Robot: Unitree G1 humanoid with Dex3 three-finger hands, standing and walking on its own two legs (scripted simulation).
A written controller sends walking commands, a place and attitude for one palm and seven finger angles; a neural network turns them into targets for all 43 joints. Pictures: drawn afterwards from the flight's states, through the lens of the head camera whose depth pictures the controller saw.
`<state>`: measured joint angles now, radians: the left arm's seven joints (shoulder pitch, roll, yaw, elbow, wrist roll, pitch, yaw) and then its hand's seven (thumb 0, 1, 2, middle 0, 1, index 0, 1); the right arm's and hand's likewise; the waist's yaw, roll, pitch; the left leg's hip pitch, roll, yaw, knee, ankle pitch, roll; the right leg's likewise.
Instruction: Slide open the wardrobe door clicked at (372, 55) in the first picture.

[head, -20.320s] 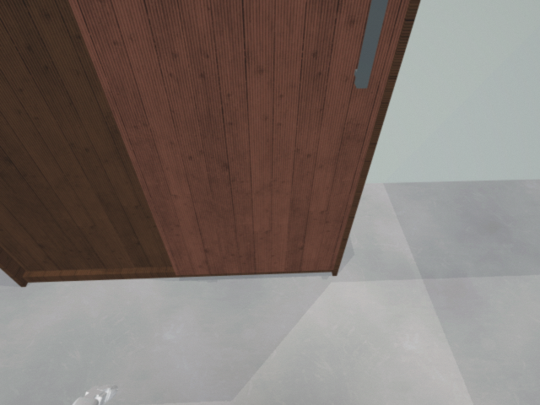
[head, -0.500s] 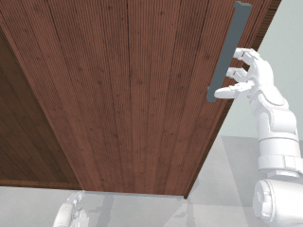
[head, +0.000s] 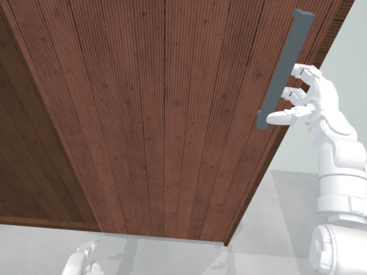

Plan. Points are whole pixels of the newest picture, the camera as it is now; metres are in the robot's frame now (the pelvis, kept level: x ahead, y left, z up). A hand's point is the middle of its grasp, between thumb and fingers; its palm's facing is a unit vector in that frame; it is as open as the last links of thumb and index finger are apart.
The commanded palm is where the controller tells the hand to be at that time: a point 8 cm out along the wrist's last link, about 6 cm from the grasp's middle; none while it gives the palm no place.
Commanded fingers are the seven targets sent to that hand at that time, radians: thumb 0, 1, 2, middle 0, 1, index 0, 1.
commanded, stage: move the hooked fingers beside the handle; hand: right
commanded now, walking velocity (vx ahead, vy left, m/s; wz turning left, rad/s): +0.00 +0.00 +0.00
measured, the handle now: (277, 75) +0.48 -0.16 +0.26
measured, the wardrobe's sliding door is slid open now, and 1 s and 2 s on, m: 0.00 0.00 0.00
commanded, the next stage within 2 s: none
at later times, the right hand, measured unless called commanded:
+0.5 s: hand (298, 102) +0.39 -0.18 +0.24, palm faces +0.03 +1.00 -0.01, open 14.0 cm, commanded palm +0.37 -0.23 +0.24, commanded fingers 0.00 0.50 -0.30 0.30 1.20 0.30 1.20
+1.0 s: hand (310, 105) +0.40 -0.21 +0.24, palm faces +0.04 +1.00 +0.01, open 14.0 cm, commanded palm +0.37 -0.26 +0.24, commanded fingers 0.00 0.50 -0.30 0.30 1.20 0.30 1.20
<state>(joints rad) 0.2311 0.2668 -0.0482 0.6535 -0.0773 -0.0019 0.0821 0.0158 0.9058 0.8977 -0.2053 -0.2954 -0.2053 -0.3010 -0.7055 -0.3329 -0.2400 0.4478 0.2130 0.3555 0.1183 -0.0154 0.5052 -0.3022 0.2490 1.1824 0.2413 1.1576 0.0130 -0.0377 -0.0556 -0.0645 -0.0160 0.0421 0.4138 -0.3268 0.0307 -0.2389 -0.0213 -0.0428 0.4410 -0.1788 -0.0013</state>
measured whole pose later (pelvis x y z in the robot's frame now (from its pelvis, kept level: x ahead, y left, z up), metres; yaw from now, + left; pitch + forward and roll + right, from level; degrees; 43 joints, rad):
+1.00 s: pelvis +0.00 +0.00 +0.00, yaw +0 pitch +0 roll +0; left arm 0.27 0.29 -0.04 0.63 -0.10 0.00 0.09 0.02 0.91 0.90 -0.21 -0.30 -0.20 -0.30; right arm -0.64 -0.45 -0.32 0.48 0.24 0.33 0.23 -0.01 0.50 -0.30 0.30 1.20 0.30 1.20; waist 0.02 -0.04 -0.07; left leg -0.09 -0.02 0.04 0.43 -0.34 0.03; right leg -0.27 -0.02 -0.05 0.47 -0.20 0.00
